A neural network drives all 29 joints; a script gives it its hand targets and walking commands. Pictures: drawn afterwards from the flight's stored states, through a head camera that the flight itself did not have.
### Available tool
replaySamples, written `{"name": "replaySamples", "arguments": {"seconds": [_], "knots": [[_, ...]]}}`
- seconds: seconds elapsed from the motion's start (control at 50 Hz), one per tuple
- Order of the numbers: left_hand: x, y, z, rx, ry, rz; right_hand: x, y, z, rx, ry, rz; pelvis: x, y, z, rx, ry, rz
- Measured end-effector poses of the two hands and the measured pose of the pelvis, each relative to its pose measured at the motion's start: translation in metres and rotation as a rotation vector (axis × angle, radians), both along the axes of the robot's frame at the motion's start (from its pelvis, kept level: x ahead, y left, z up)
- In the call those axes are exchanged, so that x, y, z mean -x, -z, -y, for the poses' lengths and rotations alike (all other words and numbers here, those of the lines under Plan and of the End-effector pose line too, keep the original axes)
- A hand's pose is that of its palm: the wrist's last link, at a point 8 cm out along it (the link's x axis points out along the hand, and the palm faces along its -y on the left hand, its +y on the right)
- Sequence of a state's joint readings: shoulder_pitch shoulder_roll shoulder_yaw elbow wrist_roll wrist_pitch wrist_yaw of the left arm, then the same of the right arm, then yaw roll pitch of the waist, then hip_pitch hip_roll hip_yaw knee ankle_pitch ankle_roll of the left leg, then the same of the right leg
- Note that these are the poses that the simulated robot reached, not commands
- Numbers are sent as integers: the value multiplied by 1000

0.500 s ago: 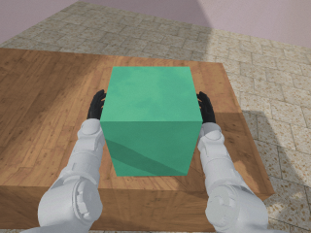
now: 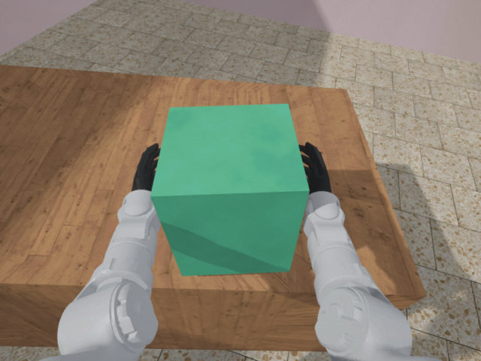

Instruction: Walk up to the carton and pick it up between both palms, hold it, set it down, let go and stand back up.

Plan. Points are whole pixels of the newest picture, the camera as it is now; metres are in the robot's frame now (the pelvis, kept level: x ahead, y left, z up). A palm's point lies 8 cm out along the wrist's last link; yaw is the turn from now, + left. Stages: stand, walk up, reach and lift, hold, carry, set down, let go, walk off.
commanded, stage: set down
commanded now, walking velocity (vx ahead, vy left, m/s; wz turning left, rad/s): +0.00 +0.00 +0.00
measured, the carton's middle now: (232, 193) +0.41 +0.03 +0.03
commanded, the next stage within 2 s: none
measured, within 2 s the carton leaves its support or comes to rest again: rests again in 1.48 s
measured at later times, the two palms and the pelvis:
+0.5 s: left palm (145, 197) +0.39 +0.19 +0.03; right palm (313, 192) +0.41 -0.11 +0.06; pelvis +0.00 +0.00 +0.00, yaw +0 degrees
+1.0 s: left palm (145, 200) +0.39 +0.19 +0.03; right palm (313, 194) +0.40 -0.11 +0.06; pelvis +0.00 +0.00 +0.00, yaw +0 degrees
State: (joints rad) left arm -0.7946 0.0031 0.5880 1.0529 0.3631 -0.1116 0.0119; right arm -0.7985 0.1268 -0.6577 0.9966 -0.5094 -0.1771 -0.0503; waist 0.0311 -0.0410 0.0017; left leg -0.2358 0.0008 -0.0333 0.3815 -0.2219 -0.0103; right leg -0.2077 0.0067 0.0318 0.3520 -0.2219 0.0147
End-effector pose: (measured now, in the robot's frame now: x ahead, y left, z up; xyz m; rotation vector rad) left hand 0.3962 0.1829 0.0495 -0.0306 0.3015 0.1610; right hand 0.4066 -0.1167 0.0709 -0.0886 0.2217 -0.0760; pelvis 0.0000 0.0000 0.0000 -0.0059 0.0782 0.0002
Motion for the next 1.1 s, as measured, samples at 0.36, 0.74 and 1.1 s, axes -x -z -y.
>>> {"name": "replaySamples", "arguments": {"seconds": [0.36,0.74,1.1], "knots": [[5,13,-2,4,-10,-13,0,8,-2,11,-14,-10,-1,0,0,0,-1,-1],[7,19,-2,11,-17,-8,2,13,-3,15,-20,-3,-2,0,1,0,-3,-4],[9,21,-2,19,-21,5,3,14,-3,17,-22,8,-2,0,1,0,-3,-4]]}}
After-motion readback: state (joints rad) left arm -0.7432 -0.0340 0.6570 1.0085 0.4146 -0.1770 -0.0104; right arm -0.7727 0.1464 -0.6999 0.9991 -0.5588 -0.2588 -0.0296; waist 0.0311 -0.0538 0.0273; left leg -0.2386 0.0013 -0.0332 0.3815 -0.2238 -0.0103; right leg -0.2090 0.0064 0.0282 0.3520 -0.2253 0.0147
